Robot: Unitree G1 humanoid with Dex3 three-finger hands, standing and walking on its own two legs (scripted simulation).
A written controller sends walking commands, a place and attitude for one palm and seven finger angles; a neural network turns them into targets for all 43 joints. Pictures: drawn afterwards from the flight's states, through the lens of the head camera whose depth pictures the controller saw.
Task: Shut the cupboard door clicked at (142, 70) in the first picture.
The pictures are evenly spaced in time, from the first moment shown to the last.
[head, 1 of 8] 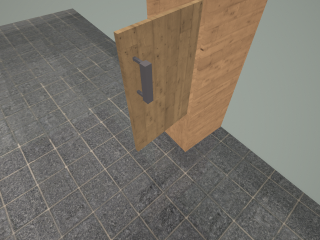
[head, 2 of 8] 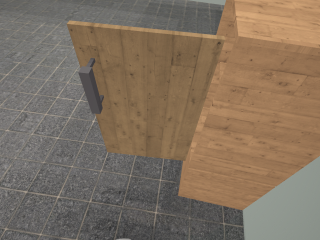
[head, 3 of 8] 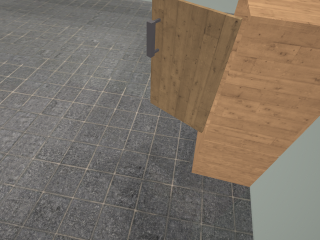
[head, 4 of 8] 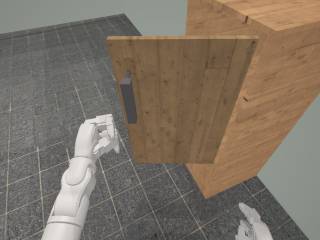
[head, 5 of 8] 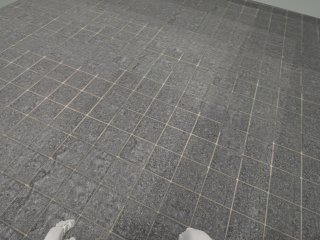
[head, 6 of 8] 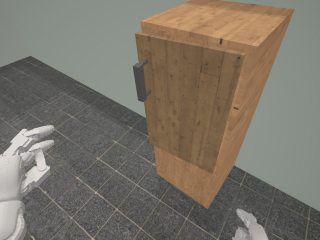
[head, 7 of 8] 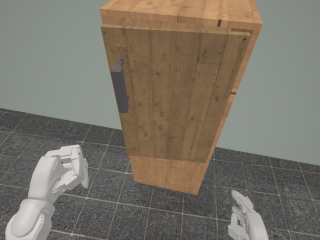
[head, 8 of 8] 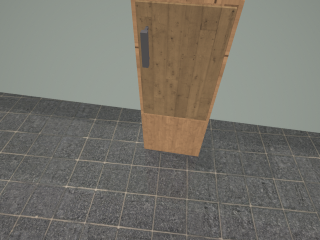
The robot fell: no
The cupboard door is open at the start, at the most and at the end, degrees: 96 96 0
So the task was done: yes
